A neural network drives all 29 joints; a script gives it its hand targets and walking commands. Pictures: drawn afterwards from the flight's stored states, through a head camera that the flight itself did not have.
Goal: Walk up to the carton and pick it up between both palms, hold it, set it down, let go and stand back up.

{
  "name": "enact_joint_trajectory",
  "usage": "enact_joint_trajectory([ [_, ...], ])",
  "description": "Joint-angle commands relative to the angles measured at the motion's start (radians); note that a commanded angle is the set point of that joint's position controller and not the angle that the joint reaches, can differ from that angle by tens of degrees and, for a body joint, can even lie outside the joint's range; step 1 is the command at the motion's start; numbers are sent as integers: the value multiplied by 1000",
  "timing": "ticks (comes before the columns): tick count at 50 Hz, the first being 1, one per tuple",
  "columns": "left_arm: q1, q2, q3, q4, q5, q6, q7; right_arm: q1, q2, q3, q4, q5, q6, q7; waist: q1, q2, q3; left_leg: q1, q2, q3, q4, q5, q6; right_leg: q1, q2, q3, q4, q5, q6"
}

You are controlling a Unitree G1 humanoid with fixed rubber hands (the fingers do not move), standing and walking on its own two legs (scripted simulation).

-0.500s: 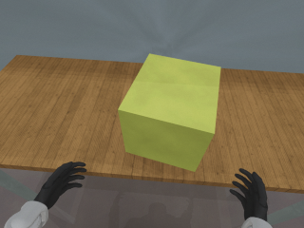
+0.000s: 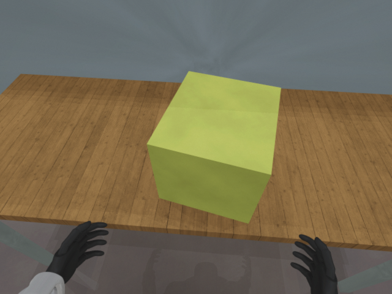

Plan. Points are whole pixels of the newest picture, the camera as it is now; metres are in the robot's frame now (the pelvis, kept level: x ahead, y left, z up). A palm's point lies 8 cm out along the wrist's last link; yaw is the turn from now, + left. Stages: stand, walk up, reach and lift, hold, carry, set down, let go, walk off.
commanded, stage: set down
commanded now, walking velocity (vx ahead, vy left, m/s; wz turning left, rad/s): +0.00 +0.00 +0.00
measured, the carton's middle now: (217, 145) +0.44 -0.01 +0.03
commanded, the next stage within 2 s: let go in 1.54 s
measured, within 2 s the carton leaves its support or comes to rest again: neither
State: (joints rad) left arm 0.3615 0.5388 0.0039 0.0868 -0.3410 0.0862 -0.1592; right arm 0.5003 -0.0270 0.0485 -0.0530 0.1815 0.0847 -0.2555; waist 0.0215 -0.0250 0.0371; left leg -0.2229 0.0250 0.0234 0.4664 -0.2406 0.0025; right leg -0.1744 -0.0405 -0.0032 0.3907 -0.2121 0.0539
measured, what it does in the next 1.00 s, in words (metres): stands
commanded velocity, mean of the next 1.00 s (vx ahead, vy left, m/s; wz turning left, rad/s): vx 0.00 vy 0.00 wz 0.00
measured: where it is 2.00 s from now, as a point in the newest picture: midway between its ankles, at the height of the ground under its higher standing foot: outside the picture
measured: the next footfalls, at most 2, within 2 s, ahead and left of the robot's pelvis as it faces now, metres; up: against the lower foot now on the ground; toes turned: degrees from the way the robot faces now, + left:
none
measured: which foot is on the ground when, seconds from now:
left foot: down 0.00-1.00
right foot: down 0.00-1.00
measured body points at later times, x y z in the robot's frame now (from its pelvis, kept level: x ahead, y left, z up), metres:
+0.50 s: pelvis +0.00 -0.01 +0.00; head +0.02 +0.01 +0.45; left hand +0.17 +0.26 -0.04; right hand +0.16 -0.20 -0.04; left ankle +0.01 +0.11 -0.74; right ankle +0.00 -0.15 -0.74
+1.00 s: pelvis +0.00 -0.01 +0.00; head +0.02 +0.00 +0.45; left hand +0.15 +0.25 -0.07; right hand +0.16 -0.20 -0.08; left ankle +0.01 +0.11 -0.74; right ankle +0.00 -0.15 -0.74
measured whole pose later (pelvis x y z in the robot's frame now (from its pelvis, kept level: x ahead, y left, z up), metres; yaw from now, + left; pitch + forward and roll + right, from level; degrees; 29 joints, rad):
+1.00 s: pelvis +0.00 -0.01 +0.00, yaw +0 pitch +0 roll +0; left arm 0.30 0.32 0.00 0.37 -0.18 0.12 -0.03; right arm 0.28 -0.07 0.04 0.57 0.03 -0.18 -0.06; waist 0.02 -0.02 0.04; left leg -0.19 0.02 0.02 0.41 -0.21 -0.01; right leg -0.17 -0.04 0.00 0.39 -0.22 0.04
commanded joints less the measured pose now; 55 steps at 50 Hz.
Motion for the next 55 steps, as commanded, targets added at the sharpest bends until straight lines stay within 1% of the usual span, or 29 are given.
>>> enact_joint_trajectory([
  [1,-86,131,122,-210,88,-50,25,-65,-112,-47,-185,-29,-95,26,57,211,-73,23,24,-25,-117,156,-57,170,71,-30,-41,80,-91],
  [2,-59,99,118,-157,106,-40,30,-59,-123,-43,-111,-29,-91,36,47,207,-50,34,20,-28,-118,163,-68,143,71,-34,-47,65,-97],
  [8,-75,63,105,-116,130,-25,36,-81,-119,-54,-19,-38,-127,59,39,206,-42,75,7,-19,-104,230,-81,118,68,-37,-65,82,-92],
  [11,-64,68,110,-159,124,-26,39,-85,-108,-53,-70,-50,-159,61,42,179,-80,91,-2,-5,-95,237,-72,128,67,-35,-61,104,-88],
  [13,-75,63,100,-106,133,-20,41,-94,-114,-53,-8,-52,-160,71,30,179,-54,91,-5,-14,-97,232,-75,105,65,-33,-69,95,-90],
  [17,-91,25,95,-78,159,-8,52,-141,-124,-66,53,-69,-168,90,44,186,-56,79,-1,-12,-106,202,-74,115,71,-37,-65,65,-90],
  [18,-84,36,85,-107,139,-15,46,-109,-100,-64,18,-65,-175,81,24,177,-60,74,3,-11,-116,177,-61,131,70,-37,-62,83,-85],
  [20,-113,-3,65,-58,170,-2,62,-155,-136,-85,112,-85,-173,105,27,221,-29,47,16,-27,-132,165,-74,137,86,-53,-50,61,-88],
  [23,-85,4,81,-91,162,-16,60,-133,-120,-81,89,-84,-203,105,29,156,-75,101,-1,-5,-94,242,-77,112,73,-41,-57,99,-82],
  [24,-87,7,73,-72,162,-18,59,-111,-128,-86,105,-84,-210,107,16,163,-78,131,-12,-4,-93,263,-81,96,72,-41,-68,105,-86],
  [25,-91,13,75,-72,153,-22,58,-142,-104,-83,94,-87,-222,105,28,146,-103,130,-15,4,-83,276,-78,106,67,-35,-70,119,-85],
  [26,-101,-11,68,-41,178,-15,66,-143,-131,-93,150,-97,-217,113,9,186,-67,126,-19,-7,-92,249,-88,87,72,-37,-70,83,-88],
  [27,-97,-7,75,-39,176,-18,63,-142,-115,-95,150,-93,-224,115,17,174,-63,121,-12,-4,-91,256,-84,102,69,-31,-80,109,-91],
  [28,-102,-49,55,8,197,-5,70,-154,-145,-104,236,-96,-219,128,1,206,-44,109,-4,-15,-106,238,-93,93,81,-43,-71,73,-92],
  [29,-119,-45,48,-25,184,-10,73,-184,-131,-116,201,-101,-228,130,9,217,-51,96,9,-20,-122,216,-91,110,92,-51,-60,72,-85],
  [30,-127,-68,39,-11,204,2,85,-216,-139,-106,244,-105,-225,144,23,224,-54,83,15,-16,-129,203,-92,121,98,-55,-57,53,-85],
  [32,-132,-64,32,-23,195,-9,95,-211,-149,-130,240,-115,-246,152,0,221,-68,79,10,-16,-129,203,-91,136,95,-51,-48,72,-84],
  [33,-122,-64,39,-29,193,-13,97,-229,-146,-128,235,-113,-258,157,13,199,-83,96,5,-9,-123,237,-90,138,94,-55,-49,86,-83],
  [35,-124,-66,38,2,196,-15,98,-237,-118,-124,259,-122,-270,162,5,167,-87,111,-9,-2,-105,211,-86,119,84,-43,-63,75,-84],
  [36,-128,-92,44,30,218,-15,103,-232,-134,-134,316,-122,-270,171,0,197,-70,115,-5,-7,-108,226,-89,98,84,-49,-58,75,-87],
  [37,-138,-58,47,-33,201,-25,103,-231,-114,-128,264,-120,-289,160,3,178,-115,115,-10,1,-102,224,-83,130,81,-45,-55,100,-80],
  [38,-132,-91,35,37,228,-16,113,-242,-145,-137,356,-133,-287,176,-5,206,-82,124,-8,-2,-107,235,-91,107,89,-52,-51,92,-89],
  [41,-144,-97,48,58,236,-13,119,-262,-141,-139,397,-139,-301,187,3,178,-93,138,-11,1,-105,242,-86,112,89,-56,-54,95,-83],
  [43,-147,-124,28,75,247,-6,131,-300,-166,-168,450,-157,-310,199,-16,215,-81,116,8,-4,-131,214,-94,125,102,-68,-43,92,-81],
  [46,-172,-135,38,112,257,0,133,-328,-174,-173,495,-161,-321,207,-13,188,-70,125,4,4,-130,215,-90,127,98,-65,-44,86,-83],
  [48,-171,-144,32,117,264,5,145,-342,-179,-184,523,-171,-331,215,-14,224,-96,124,4,3,-134,236,-96,138,100,-69,-39,109,-87],
  [50,-186,-159,22,152,270,10,148,-374,-193,-178,552,-173,-332,224,-18,198,-92,133,-7,17,-128,226,-94,121,95,-67,-43,79,-86],
  [51,-200,-119,33,127,245,-3,142,-360,-160,-164,492,-170,-338,214,-21,137,-110,130,-15,24,-115,207,-78,123,79,-53,-56,92,-81],
  [55,-206,-160,14,205,293,17,167,-397,-207,-175,616,-189,-328,244,-20,190,-93,126,-10,13,-138,182,-79,113,95,-72,-36,54,-90],
])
